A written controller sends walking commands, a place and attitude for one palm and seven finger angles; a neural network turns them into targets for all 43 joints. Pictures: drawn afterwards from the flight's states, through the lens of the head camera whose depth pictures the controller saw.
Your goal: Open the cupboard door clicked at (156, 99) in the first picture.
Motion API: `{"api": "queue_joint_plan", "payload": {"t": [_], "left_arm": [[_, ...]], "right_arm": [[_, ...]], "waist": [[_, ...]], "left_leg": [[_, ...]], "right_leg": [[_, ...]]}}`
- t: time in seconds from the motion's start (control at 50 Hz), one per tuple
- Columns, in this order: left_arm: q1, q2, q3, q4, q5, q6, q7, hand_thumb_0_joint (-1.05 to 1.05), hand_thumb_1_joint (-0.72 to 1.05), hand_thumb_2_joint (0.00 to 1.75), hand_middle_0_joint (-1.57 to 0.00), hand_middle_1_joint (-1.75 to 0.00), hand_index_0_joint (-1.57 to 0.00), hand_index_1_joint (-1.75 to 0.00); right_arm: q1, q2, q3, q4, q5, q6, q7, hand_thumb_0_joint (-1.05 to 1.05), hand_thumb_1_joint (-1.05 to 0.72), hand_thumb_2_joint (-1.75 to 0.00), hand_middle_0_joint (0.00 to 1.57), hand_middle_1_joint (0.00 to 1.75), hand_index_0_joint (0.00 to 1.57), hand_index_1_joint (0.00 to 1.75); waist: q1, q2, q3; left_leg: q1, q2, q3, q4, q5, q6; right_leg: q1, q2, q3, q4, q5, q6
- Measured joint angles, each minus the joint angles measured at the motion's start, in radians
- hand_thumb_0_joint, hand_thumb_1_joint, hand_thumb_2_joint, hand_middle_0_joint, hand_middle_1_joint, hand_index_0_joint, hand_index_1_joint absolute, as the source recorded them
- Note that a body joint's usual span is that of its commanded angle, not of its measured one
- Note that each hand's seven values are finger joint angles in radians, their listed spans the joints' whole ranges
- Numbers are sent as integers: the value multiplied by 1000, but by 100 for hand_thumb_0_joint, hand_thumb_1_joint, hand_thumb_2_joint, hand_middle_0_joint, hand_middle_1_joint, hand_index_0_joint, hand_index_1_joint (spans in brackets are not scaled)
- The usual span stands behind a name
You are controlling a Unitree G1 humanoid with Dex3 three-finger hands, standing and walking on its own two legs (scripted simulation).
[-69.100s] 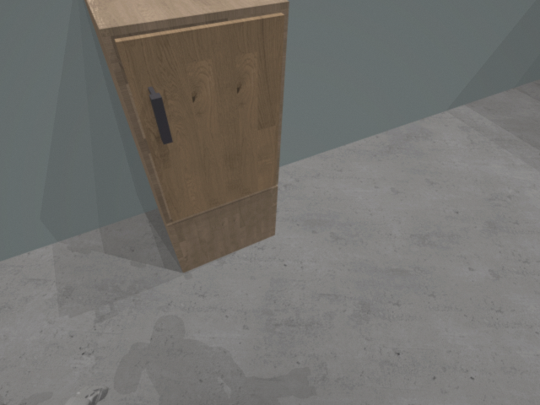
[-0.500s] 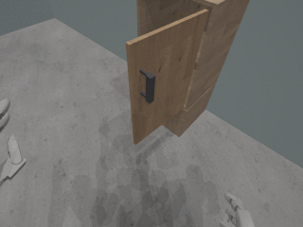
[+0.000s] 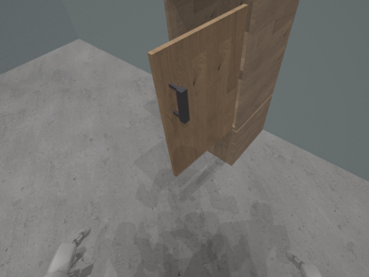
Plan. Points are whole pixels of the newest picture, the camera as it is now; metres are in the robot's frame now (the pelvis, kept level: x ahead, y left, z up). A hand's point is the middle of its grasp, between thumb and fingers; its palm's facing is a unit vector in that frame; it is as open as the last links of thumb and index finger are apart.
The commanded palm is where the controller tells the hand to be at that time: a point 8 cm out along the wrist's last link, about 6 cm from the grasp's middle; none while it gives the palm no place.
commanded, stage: let the arm hang, fingers relaxed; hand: left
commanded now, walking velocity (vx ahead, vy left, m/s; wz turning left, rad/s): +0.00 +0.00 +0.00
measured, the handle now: (178, 102) +0.59 +0.05 +0.02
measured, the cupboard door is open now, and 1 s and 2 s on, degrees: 85 85 85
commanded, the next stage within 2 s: look to check the result in 0.92 s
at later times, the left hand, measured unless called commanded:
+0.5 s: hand out of the picture +0.00 +0.18 -0.16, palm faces +0.04 -0.97 -0.25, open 7.3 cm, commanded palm none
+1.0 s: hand out of the picture +0.02 +0.16 -0.16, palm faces +0.05 -0.98 -0.19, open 7.3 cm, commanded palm none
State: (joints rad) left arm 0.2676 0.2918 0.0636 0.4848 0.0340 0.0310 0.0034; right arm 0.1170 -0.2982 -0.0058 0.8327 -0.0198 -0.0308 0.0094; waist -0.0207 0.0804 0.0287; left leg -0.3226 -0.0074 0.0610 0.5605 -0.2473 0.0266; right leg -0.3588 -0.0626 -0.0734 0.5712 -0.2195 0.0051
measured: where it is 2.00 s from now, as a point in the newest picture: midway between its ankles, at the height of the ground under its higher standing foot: outside the picture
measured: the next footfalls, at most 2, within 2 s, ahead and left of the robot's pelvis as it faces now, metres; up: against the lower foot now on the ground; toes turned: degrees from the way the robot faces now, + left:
none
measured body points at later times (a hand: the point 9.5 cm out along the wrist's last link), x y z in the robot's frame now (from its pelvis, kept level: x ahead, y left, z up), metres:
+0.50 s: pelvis +0.01 -0.01 +0.01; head +0.03 -0.03 +0.46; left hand +0.00 +0.23 -0.14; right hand -0.01 -0.22 -0.16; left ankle +0.03 +0.10 -0.73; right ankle +0.05 -0.12 -0.73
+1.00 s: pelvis +0.02 -0.01 +0.01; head +0.04 -0.02 +0.46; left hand +0.02 +0.21 -0.15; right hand +0.02 -0.22 -0.15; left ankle +0.03 +0.10 -0.73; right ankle +0.05 -0.12 -0.73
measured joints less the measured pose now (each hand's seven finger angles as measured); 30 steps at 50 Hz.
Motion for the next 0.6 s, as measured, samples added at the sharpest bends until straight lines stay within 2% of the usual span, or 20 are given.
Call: {"api": "queue_joint_plan", "payload": {"t": [0.06,0.1,0.12,0.18,0.26,0.42,0.6], "left_arm": [[-7,-66,-56,197,-3,29,-5,1,91,90,-20,-30,-20,-30],[-6,-107,-81,299,-8,36,-5,2,91,90,-20,-30,-20,-30],[-7,-121,-70,337,-15,34,9,1,93,90,-20,-30,-20,-30],[-15,-103,-52,419,-19,17,18,0,100,90,-21,-30,-21,-30],[-1,-93,-52,506,-21,2,12,0,98,90,-21,-30,-21,-30],[18,-100,-45,620,-24,-4,16,1,93,90,-20,-30,-20,-30],[-16,-128,-43,643,-25,-16,23,1,91,90,-20,-30,-20,-30]], "right_arm": [[34,26,4,38,-6,28,-4,1,-91,-90,20,30,20,30],[66,48,10,75,-10,44,-7,1,-91,-90,20,30,20,30],[85,60,13,95,-12,51,-9,0,-91,-90,20,30,20,30],[136,91,21,156,-13,65,-15,1,-91,-90,20,30,20,30],[177,111,16,213,-11,77,-22,1,-91,-90,20,30,20,30],[194,141,8,258,-7,66,-28,0,-91,-90,20,30,20,30],[185,177,13,287,-8,50,-31,0,-91,-90,20,30,20,30]], "waist": [[-15,-47,23],[-15,-83,38],[-12,-97,44],[7,-117,56],[17,-94,56],[12,-45,40],[12,-52,20]], "left_leg": [[5,4,-7,11,-6,-9],[14,8,-15,9,-6,-15],[16,12,-21,5,-4,-18],[26,22,-41,-19,11,-28],[41,28,-51,-47,25,-31],[78,24,-35,-90,37,-26],[106,16,-23,-115,40,-22]], "right_leg": [[6,3,-7,16,-13,-11],[17,7,-15,12,-15,-15],[24,11,-21,4,-12,-17],[49,23,-42,-40,8,-24],[78,33,-54,-91,31,-29],[103,30,-38,-121,41,-24],[117,23,-26,-124,37,-17]]}}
